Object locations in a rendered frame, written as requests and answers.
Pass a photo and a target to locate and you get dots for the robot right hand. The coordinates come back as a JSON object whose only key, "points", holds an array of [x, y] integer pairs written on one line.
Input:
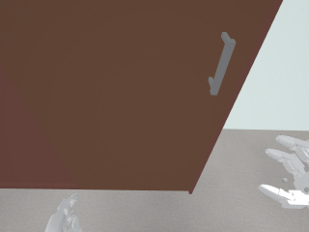
{"points": [[291, 199]]}

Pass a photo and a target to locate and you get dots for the handle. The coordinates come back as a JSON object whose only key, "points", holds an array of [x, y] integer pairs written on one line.
{"points": [[226, 54]]}

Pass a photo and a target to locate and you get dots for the wardrobe door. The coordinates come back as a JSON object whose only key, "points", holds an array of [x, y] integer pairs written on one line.
{"points": [[26, 154], [121, 87]]}

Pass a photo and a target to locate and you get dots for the robot left hand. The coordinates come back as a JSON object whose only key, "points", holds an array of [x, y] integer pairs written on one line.
{"points": [[60, 221]]}

